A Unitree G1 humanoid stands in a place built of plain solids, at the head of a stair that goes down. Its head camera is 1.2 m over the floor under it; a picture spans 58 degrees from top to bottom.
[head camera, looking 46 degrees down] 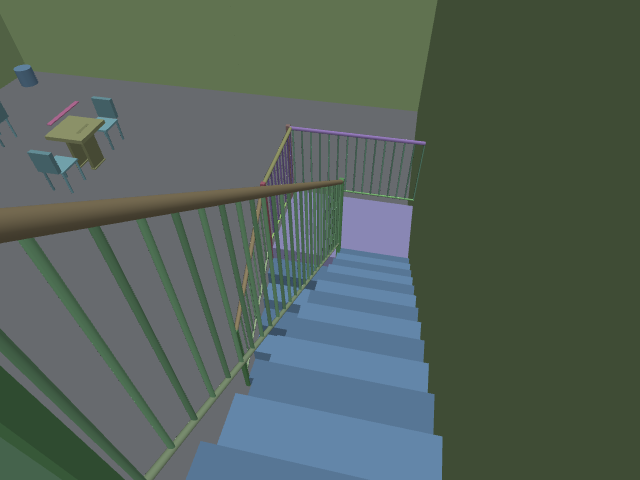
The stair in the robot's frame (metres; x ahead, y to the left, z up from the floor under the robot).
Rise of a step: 0.18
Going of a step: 0.24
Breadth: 0.76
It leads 12 degrees to the right of straight ahead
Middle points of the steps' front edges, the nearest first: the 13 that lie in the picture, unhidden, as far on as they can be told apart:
0.40 0.00 -0.18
0.64 -0.05 -0.36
0.87 -0.10 -0.54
1.11 -0.15 -0.72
1.34 -0.20 -0.90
1.58 -0.25 -1.08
1.81 -0.30 -1.26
2.04 -0.35 -1.44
2.28 -0.40 -1.62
2.51 -0.45 -1.80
2.75 -0.50 -1.98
2.98 -0.55 -2.16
3.22 -0.60 -2.34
